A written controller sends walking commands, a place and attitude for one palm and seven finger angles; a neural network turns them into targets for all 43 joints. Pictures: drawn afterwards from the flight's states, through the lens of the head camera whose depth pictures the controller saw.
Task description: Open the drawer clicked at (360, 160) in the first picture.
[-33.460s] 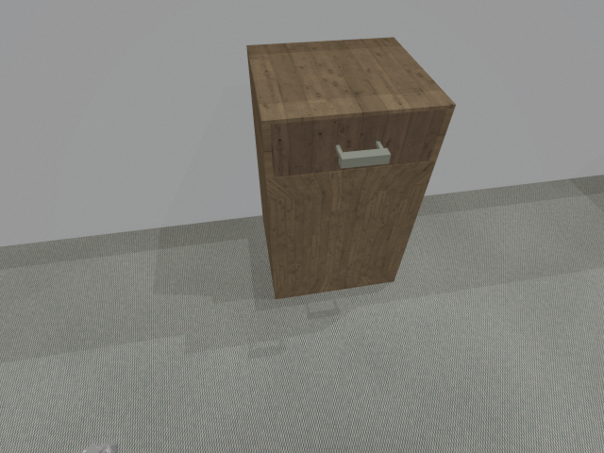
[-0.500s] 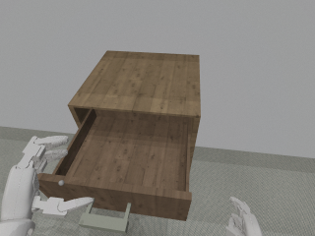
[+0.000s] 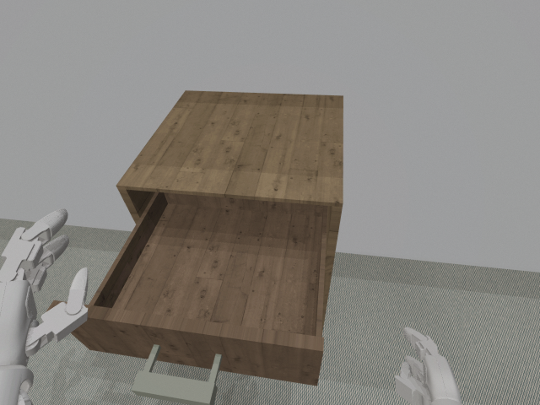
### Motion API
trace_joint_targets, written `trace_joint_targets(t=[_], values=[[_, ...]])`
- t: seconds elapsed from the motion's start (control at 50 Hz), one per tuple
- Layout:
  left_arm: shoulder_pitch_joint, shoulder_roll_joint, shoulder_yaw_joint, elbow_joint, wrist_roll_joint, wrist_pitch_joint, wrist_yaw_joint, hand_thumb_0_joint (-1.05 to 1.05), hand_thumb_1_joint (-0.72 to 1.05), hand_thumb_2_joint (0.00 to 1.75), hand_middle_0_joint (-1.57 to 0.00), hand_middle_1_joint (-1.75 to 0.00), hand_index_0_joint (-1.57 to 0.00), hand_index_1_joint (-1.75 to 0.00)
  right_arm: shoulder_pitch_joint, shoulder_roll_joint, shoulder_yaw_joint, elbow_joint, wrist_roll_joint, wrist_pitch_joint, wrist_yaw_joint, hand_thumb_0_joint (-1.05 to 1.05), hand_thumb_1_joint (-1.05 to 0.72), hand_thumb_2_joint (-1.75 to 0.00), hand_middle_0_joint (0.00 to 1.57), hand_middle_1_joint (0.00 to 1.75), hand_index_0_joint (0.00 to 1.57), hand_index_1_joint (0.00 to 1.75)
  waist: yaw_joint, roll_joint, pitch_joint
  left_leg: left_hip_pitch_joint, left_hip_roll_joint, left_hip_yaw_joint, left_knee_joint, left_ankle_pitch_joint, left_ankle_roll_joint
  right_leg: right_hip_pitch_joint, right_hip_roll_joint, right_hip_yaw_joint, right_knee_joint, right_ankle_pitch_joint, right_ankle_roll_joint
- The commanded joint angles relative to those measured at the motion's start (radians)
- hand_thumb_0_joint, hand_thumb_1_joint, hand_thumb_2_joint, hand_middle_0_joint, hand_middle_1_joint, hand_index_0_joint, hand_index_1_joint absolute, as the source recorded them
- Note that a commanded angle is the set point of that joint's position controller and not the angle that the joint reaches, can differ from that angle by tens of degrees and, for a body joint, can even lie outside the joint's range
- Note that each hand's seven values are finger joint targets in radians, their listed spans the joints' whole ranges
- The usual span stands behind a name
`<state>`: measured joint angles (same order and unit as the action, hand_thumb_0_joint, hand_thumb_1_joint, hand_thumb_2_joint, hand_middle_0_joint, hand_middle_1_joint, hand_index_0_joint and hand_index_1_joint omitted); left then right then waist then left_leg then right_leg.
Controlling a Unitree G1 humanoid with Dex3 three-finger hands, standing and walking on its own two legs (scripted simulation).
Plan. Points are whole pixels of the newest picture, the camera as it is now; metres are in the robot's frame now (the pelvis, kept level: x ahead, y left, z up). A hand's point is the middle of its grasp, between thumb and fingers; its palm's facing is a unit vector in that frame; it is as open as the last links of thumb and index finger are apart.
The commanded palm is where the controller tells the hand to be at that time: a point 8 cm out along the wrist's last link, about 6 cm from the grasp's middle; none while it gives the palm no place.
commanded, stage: draw the hand back to the body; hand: left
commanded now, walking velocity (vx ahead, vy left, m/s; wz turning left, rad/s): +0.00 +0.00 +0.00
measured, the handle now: (180, 372) +0.19 +0.18 -0.08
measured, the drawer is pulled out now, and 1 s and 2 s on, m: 0.29 0.29 0.29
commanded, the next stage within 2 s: step back with the hand held close in 0.16 s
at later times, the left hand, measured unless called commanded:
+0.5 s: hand (78, 305) +0.18 +0.24 +0.15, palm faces +0.29 -0.81 -0.50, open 7.4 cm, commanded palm +0.12 +0.28 +0.17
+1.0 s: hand (29, 359) +0.12 +0.26 +0.15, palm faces +0.33 -0.82 -0.46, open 7.4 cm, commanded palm +0.06 +0.30 +0.17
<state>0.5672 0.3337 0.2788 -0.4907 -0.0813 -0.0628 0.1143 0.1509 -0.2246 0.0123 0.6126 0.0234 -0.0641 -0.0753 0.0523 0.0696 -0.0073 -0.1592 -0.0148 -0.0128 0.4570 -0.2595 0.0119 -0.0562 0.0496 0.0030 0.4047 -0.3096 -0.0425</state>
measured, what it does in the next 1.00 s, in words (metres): shifts its weight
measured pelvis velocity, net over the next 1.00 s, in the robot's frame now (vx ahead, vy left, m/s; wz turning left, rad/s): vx -0.07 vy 0.02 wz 0.00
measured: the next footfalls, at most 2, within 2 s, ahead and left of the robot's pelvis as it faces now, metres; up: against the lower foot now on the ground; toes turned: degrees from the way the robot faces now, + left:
right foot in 1.22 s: -0.09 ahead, -0.09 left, +0.00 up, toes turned +0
left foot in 1.60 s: -0.09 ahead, +0.12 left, +0.00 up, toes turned -1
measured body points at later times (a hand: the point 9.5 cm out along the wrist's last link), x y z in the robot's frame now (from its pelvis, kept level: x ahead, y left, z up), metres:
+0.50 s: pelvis -0.02 +0.01 +0.00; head +0.01 -0.02 +0.45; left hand +0.16 +0.28 +0.18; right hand +0.17 -0.24 -0.09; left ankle -0.01 +0.11 -0.74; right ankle -0.06 -0.09 -0.74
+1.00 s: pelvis -0.07 +0.02 -0.01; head -0.04 +0.03 +0.44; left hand +0.10 +0.30 +0.18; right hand +0.11 -0.21 -0.09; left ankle -0.01 +0.11 -0.74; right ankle -0.06 -0.09 -0.74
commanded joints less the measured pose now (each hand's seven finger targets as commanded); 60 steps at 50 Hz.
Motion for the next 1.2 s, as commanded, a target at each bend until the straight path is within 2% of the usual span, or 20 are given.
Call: trace_joint_targets(t=[0.0,0.12,0.18,0.24,0.26,0.3,0.36,0.5,0.52,0.56,0.62,0.7,0.74,0.84,0.9,0.96,1.02,1.08,1.14,1.18], values=[[-0.047,0.167,0.113,-0.225,0.000,-0.069,0.020,0.00,0.90,0.90,-0.20,-0.30,-0.20,-0.30,-0.131,-0.087,-0.032,-0.175,0.002,-0.057,-0.010,0.00,-0.90,-0.90,0.20,0.30,0.20,0.30,0.000,-0.038,-0.069,0.117,0.041,0.017,-0.021,0.292,0.019,-0.098,-0.068,-0.011,-0.064,0.369,0.031],[-0.058,0.180,0.127,-0.241,0.000,-0.071,0.022,0.00,0.90,0.90,-0.20,-0.30,-0.20,-0.30,-0.135,-0.090,-0.033,-0.168,0.002,-0.058,-0.010,0.00,-0.90,-0.90,0.20,0.30,0.20,0.30,0.002,0.007,-0.070,0.119,0.041,0.013,-0.021,0.294,0.014,-0.099,-0.064,-0.006,-0.074,0.359,0.026],[-0.036,0.163,0.118,-0.198,-0.002,-0.071,0.021,0.00,0.90,0.90,-0.20,-0.30,-0.20,-0.30,-0.134,-0.087,-0.032,-0.167,0.001,-0.053,-0.010,0.00,-0.90,-0.90,0.20,0.30,0.20,0.30,0.001,-0.047,-0.053,0.114,0.042,0.013,-0.030,0.258,0.018,-0.112,-0.064,-0.013,-0.079,0.322,0.031],[-0.047,0.173,0.125,-0.205,0.002,-0.077,0.023,0.00,0.90,0.90,-0.20,-0.30,-0.20,-0.30,-0.134,-0.089,-0.032,-0.161,0.000,-0.058,-0.011,0.00,-0.90,-0.90,0.20,0.30,0.20,0.30,0.000,-0.021,-0.049,0.110,0.039,0.014,-0.032,0.245,0.016,-0.113,-0.066,-0.010,-0.086,0.306,0.030],[-0.215,0.352,0.301,-0.338,0.008,-0.126,0.034,0.00,0.90,0.90,-0.20,-0.30,-0.20,-0.30,-0.088,-0.118,-0.040,-0.202,0.006,-0.040,-0.001,0.00,-0.90,-0.90,0.20,0.30,0.20,0.30,-0.028,-0.025,0.029,0.044,0.044,-0.023,0.001,0.195,0.036,-0.197,-0.111,0.123,-0.137,0.392,0.027],[-0.049,0.209,0.201,-0.156,0.017,-0.132,0.012,0.00,0.90,0.90,-0.20,-0.30,-0.20,-0.30,-0.100,-0.098,-0.045,-0.179,0.002,-0.015,0.009,0.00,-0.90,-0.90,0.20,0.30,0.20,0.30,-0.040,-0.132,0.015,0.042,0.040,-0.022,0.036,0.197,0.034,-0.183,-0.139,0.122,-0.123,0.501,0.038],[0.029,0.161,0.155,-0.152,0.024,-0.138,0.001,0.00,0.90,0.90,-0.20,-0.30,-0.20,-0.30,-0.108,-0.110,-0.058,-0.200,0.005,0.008,0.019,0.00,-0.90,-0.90,0.20,0.30,0.20,0.30,-0.038,-0.087,-0.062,0.058,0.054,-0.013,0.023,0.278,0.035,-0.151,-0.138,0.096,-0.076,0.518,0.052],[0.109,0.230,0.213,-0.271,0.027,-0.145,0.025,0.00,0.90,0.90,-0.20,-0.30,-0.20,-0.30,-0.117,-0.104,-0.075,-0.237,0.013,0.048,0.013,0.00,-0.90,-0.90,0.20,0.30,0.20,0.30,-0.037,-0.090,-0.155,0.019,0.097,-0.040,0.015,0.400,0.037,-0.122,-0.122,0.066,0.002,0.444,0.047],[0.095,0.264,0.235,-0.313,0.028,-0.150,0.031,0.00,0.90,0.90,-0.20,-0.30,-0.20,-0.30,-0.122,-0.113,-0.076,-0.240,0.012,0.047,0.010,0.00,-0.90,-0.90,0.20,0.30,0.20,0.30,-0.038,-0.054,-0.164,0.022,0.101,-0.045,0.011,0.402,0.038,-0.135,-0.118,0.072,0.012,0.426,0.044],[0.127,0.248,0.231,-0.323,0.025,-0.154,0.037,0.00,0.90,0.90,-0.20,-0.30,-0.20,-0.30,-0.114,-0.102,-0.073,-0.246,0.011,0.048,0.007,0.00,-0.90,-0.90,0.20,0.30,0.20,0.30,-0.036,-0.014,-0.172,-0.018,0.115,-0.061,-0.003,0.413,0.041,-0.115,-0.105,0.049,0.045,0.386,0.045],[0.135,0.265,0.249,-0.358,0.024,-0.159,0.043,0.00,0.90,0.90,-0.20,-0.30,-0.20,-0.30,-0.112,-0.106,-0.077,-0.246,0.009,0.035,0.004,0.00,-0.90,-0.90,0.20,0.30,0.20,0.30,-0.034,0.045,-0.179,-0.055,0.137,-0.079,-0.026,0.358,0.047,-0.126,-0.087,0.044,0.083,0.301,0.045],[0.153,0.231,0.237,-0.331,0.020,-0.161,0.047,0.00,0.90,0.90,-0.20,-0.30,-0.20,-0.30,-0.093,-0.103,-0.076,-0.239,0.006,0.018,0.004,0.00,-0.90,-0.90,0.20,0.30,0.20,0.30,-0.038,0.029,-0.149,-0.180,0.169,-0.108,-0.057,0.228,0.061,-0.109,-0.079,0.035,0.134,0.189,0.045],[0.152,0.218,0.228,-0.327,0.022,-0.164,0.051,0.00,0.90,0.90,-0.20,-0.30,-0.20,-0.30,-0.085,-0.106,-0.073,-0.231,0.003,0.010,0.003,0.00,-0.90,-0.90,0.20,0.30,0.20,0.30,-0.043,0.038,-0.136,-0.230,0.169,-0.114,-0.066,0.130,0.064,-0.102,-0.077,0.039,0.143,0.175,0.043],[0.106,0.207,0.211,-0.309,0.025,-0.171,0.055,0.00,0.90,0.90,-0.20,-0.30,-0.20,-0.30,-0.069,-0.105,-0.069,-0.225,0.005,-0.006,-0.001,0.00,-0.90,-0.90,0.20,0.30,0.20,0.30,-0.058,-0.054,-0.080,-0.306,0.128,-0.112,-0.033,-0.123,0.053,-0.160,-0.103,0.104,0.071,0.104,0.028],[0.077,0.215,0.202,-0.323,0.026,-0.183,0.061,0.00,0.90,0.90,-0.20,-0.30,-0.20,-0.30,-0.066,-0.102,-0.068,-0.220,0.001,-0.014,0.002,0.00,-0.90,-0.90,0.20,0.30,0.20,0.30,-0.066,-0.110,-0.056,-0.232,0.080,-0.088,0.058,-0.144,0.034,-0.294,-0.153,0.171,-0.045,-0.014,0.002],[0.059,0.221,0.196,-0.354,0.027,-0.195,0.069,0.00,0.90,0.90,-0.20,-0.30,-0.20,-0.30,-0.065,-0.103,-0.065,-0.212,-0.006,-0.021,0.000,0.00,-0.90,-0.90,0.20,0.30,0.20,0.30,-0.072,-0.076,-0.051,-0.181,0.076,-0.096,0.071,-0.118,0.027,-0.352,-0.163,0.166,-0.063,-0.046,-0.013],[0.068,0.253,0.234,-0.359,0.033,-0.201,0.077,0.00,0.90,0.90,-0.20,-0.30,-0.20,-0.30,-0.080,-0.111,-0.065,-0.216,-0.006,-0.030,-0.007,0.00,-0.90,-0.90,0.20,0.30,0.20,0.30,-0.066,0.023,-0.055,-0.252,0.139,-0.148,-0.061,-0.168,0.044,-0.270,-0.093,0.096,0.021,-0.054,0.021],[0.075,0.232,0.251,-0.365,0.046,-0.211,0.072,0.00,0.90,0.90,-0.20,-0.30,-0.20,-0.30,-0.084,-0.106,-0.061,-0.226,-0.009,-0.047,-0.007,0.00,-0.90,-0.90,0.20,0.30,0.20,0.30,-0.049,0.138,-0.088,-0.471,0.247,-0.242,-0.207,-0.240,0.096,-0.036,-0.021,0.011,0.272,0.045,0.053],[0.095,0.221,0.250,-0.363,0.037,-0.215,0.057,0.00,0.90,0.90,-0.20,-0.30,-0.20,-0.30,-0.062,-0.101,-0.069,-0.212,-0.016,-0.067,0.003,0.00,-0.90,-0.90,0.20,0.30,0.20,0.30,-0.047,0.096,-0.115,-0.423,0.268,-0.230,-0.165,-0.098,0.109,-0.078,-0.023,0.016,0.323,-0.033,0.051],[0.106,0.210,0.239,-0.378,0.028,-0.225,0.046,0.00,0.90,0.90,-0.20,-0.30,-0.20,-0.30,-0.048,-0.107,-0.069,-0.186,-0.025,-0.079,0.012,0.00,-0.90,-0.90,0.20,0.30,0.20,0.30,-0.047,0.088,-0.130,-0.308,0.270,-0.213,-0.102,0.127,0.112,-0.143,-0.024,0.007,0.257,-0.049,0.051]])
